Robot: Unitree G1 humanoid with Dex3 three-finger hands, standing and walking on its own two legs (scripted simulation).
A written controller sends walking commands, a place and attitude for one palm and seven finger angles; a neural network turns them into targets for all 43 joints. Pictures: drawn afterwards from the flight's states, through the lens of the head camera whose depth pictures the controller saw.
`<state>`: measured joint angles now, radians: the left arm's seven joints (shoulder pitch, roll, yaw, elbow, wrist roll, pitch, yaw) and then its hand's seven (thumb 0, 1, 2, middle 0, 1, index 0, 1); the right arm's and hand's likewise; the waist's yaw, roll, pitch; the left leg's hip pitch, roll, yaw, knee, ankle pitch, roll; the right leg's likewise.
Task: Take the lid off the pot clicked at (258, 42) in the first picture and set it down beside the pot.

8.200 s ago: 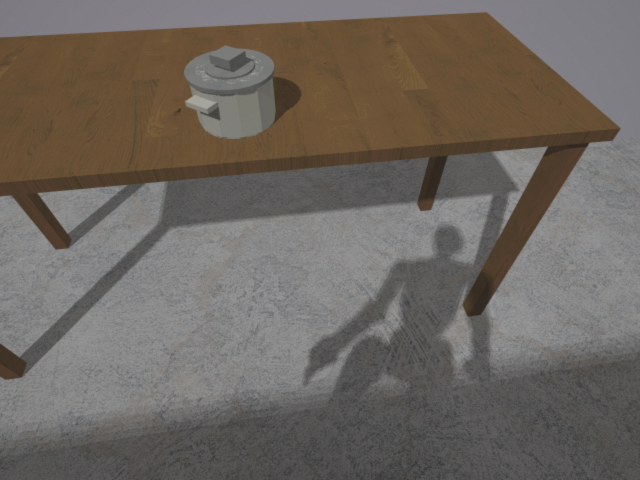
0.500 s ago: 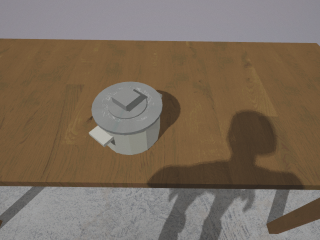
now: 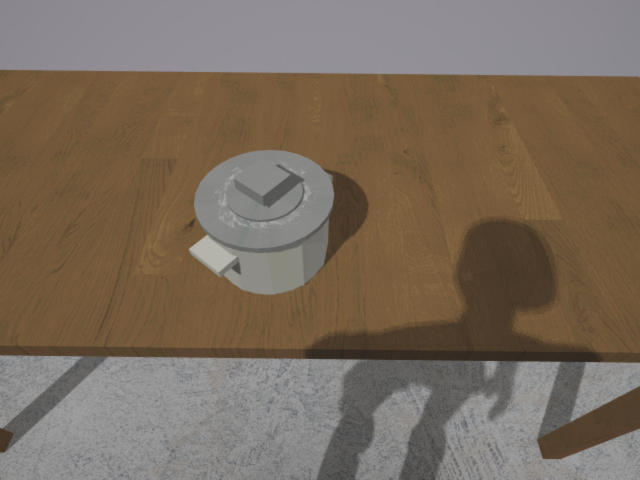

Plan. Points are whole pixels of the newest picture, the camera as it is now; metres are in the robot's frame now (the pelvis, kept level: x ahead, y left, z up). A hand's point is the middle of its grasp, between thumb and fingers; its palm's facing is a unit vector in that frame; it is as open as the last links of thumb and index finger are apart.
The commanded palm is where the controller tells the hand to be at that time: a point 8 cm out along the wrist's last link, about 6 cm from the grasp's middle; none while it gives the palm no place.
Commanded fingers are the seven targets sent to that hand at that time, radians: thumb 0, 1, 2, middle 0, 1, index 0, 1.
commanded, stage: look again from close up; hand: left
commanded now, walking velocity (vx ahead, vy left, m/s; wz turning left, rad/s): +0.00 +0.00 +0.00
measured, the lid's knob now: (263, 181) +0.41 +0.09 +0.16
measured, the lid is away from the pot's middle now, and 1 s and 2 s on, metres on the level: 0.00 0.00 0.00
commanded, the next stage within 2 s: shuffle to correct the standing spot in 0.94 s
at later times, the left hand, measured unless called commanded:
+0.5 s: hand out of the picture -0.01 +0.17 -0.17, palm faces +0.02 -0.98 -0.20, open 7.3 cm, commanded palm none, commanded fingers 0.00 0.90 0.90 -0.20 -0.30 -0.20 -0.30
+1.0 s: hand out of the picture -0.02 +0.16 -0.17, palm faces +0.02 -0.98 -0.18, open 7.3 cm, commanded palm none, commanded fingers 0.00 0.90 0.90 -0.20 -0.30 -0.20 -0.30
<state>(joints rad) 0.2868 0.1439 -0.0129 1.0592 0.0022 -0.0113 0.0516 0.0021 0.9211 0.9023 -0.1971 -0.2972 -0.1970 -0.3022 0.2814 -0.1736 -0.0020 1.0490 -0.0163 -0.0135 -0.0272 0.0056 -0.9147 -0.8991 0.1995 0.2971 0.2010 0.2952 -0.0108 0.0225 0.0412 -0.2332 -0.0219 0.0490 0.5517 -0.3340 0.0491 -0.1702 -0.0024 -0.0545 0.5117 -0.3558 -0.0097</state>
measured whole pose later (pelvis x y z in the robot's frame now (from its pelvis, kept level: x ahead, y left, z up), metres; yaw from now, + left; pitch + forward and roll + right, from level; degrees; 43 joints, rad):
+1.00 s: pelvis -0.01 -0.01 +0.01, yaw +0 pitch +0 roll +0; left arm 0.31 0.15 -0.02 1.07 0.00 -0.01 0.05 0.00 0.91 0.90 -0.20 -0.30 -0.20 -0.30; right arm 0.28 -0.13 0.02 1.13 0.00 -0.02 -0.04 0.01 -0.92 -0.90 0.20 0.30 0.20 0.30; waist 0.00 -0.02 0.06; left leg -0.18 -0.02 0.05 0.46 -0.27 0.04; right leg -0.13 0.00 -0.05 0.45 -0.31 -0.02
